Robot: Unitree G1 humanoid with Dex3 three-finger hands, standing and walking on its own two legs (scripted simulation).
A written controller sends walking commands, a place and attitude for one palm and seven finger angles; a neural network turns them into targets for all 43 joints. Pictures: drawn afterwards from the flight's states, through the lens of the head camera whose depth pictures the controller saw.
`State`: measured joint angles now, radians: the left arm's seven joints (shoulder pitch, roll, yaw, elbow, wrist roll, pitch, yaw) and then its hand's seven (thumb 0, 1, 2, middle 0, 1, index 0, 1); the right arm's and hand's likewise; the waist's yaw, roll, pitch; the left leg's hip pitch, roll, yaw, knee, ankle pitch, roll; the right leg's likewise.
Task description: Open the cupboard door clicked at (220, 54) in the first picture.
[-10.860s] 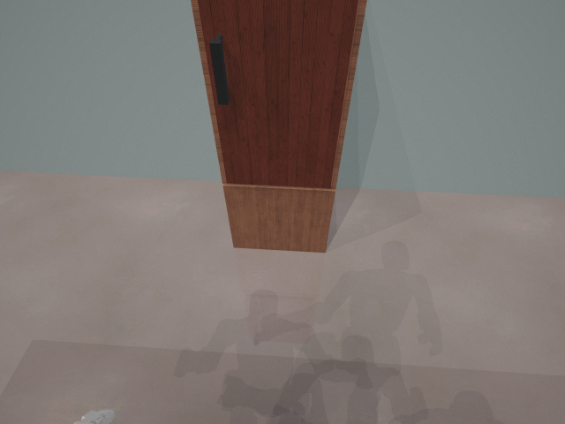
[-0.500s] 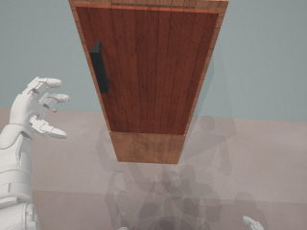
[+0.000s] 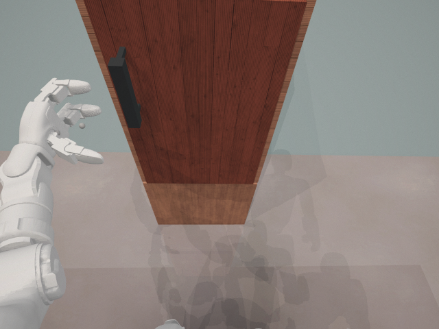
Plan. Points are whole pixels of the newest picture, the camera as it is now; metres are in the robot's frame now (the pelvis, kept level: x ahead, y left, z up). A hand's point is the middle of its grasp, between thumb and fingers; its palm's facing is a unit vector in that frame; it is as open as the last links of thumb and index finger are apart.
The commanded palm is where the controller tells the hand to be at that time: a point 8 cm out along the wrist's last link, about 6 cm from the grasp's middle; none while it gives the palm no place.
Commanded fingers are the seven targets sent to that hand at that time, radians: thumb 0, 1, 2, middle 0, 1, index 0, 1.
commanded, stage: move the hooked fingers beside the handle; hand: left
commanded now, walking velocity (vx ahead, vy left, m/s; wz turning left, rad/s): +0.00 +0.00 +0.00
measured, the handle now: (128, 89) +0.56 +0.18 +0.10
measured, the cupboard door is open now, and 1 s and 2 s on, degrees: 0 0 0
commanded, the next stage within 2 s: slide the fingers in behind the handle in 1.28 s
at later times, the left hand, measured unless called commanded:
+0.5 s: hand (91, 98) +0.51 +0.24 +0.11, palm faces -0.01 -1.00 +0.01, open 14.0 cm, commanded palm +0.49 +0.29 +0.11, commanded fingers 0.00 -0.50 0.30 -0.30 -1.20 -0.30 -1.20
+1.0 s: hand (91, 103) +0.51 +0.24 +0.11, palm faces -0.02 -1.00 +0.02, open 14.0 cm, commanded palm +0.49 +0.29 +0.10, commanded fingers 0.00 -0.50 0.30 -0.30 -1.20 -0.30 -1.20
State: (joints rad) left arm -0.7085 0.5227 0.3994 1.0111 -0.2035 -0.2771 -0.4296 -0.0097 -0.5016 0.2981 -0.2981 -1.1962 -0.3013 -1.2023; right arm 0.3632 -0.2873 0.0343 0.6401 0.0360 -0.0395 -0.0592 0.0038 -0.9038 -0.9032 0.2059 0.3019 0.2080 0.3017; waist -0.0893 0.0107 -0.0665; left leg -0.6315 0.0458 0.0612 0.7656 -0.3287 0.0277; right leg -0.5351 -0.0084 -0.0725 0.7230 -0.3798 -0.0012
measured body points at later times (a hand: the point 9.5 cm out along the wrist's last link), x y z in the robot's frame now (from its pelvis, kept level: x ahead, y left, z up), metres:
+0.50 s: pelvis +0.00 -0.01 -0.01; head +0.12 +0.01 +0.42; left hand +0.50 +0.29 +0.12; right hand -0.02 -0.29 -0.11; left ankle +0.03 +0.10 -0.71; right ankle -0.02 -0.12 -0.71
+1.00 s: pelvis +0.02 +0.01 -0.01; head +0.12 +0.03 +0.43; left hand +0.50 +0.30 +0.11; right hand +0.02 -0.26 -0.12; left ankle +0.03 +0.10 -0.71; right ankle -0.02 -0.12 -0.71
